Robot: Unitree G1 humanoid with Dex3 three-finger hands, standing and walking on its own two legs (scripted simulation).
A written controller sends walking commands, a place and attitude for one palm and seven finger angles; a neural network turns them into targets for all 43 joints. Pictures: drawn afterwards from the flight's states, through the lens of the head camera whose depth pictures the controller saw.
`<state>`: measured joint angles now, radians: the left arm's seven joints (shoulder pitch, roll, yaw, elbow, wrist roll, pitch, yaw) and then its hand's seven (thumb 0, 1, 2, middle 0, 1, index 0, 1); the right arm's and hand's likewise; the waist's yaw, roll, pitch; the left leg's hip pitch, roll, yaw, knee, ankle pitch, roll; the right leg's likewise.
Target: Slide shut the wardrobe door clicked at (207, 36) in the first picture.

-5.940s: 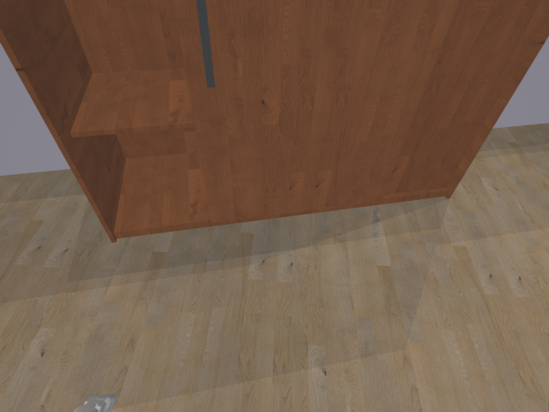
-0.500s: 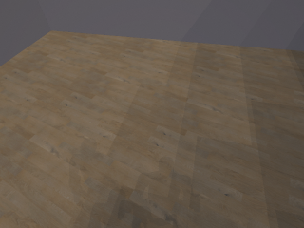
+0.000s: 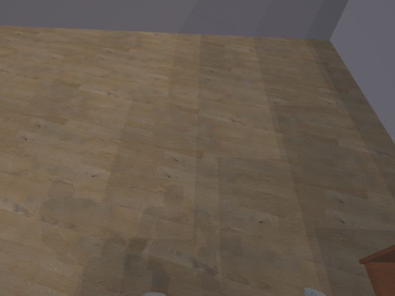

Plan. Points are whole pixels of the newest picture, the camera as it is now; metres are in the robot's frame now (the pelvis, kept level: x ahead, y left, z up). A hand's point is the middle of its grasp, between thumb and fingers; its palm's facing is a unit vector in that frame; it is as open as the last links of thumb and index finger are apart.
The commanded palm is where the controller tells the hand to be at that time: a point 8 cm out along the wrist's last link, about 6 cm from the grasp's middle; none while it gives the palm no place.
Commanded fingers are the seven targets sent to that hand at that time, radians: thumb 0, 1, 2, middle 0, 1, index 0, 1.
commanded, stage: turn to face it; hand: right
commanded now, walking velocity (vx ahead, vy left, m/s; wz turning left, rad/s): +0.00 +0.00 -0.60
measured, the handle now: out of the picture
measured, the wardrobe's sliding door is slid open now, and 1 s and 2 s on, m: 0.43 0.43 0.43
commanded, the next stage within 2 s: none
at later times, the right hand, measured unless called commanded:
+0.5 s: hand out of the picture -0.07 -0.17 -0.16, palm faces +0.38 +0.89 -0.27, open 7.4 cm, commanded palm none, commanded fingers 0.00 -0.90 -0.90 0.20 0.30 0.20 0.30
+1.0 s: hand out of the picture -0.04 -0.24 -0.15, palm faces +0.58 +0.77 -0.25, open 7.4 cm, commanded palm none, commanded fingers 0.00 -0.90 -0.90 0.20 0.30 0.20 0.30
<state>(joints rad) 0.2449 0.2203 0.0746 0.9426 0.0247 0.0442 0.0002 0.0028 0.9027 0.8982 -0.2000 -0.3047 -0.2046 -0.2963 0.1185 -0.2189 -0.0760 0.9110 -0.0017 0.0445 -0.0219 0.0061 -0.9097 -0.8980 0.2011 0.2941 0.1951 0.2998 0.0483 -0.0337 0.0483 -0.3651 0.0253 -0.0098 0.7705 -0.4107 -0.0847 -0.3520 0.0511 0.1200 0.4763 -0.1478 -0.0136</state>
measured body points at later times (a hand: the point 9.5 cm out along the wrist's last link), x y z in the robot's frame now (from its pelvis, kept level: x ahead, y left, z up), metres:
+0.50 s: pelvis -0.03 +0.03 +0.00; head +0.02 +0.02 +0.45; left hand +0.17 +0.24 -0.14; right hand -0.09 -0.22 -0.14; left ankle -0.01 +0.14 -0.74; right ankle -0.08 -0.10 -0.71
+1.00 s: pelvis -0.03 +0.01 +0.00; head +0.00 -0.01 +0.45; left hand +0.16 +0.19 -0.14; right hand -0.07 -0.28 -0.13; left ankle +0.06 +0.14 -0.70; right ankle -0.08 -0.08 -0.74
